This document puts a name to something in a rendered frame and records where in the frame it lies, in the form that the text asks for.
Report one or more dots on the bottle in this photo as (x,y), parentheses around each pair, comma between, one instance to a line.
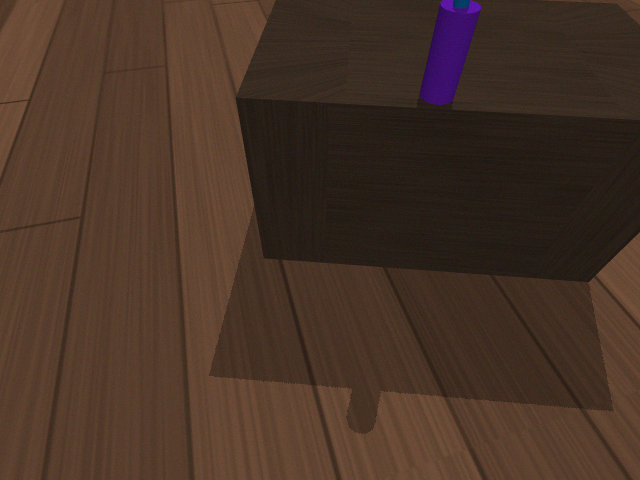
(453,32)

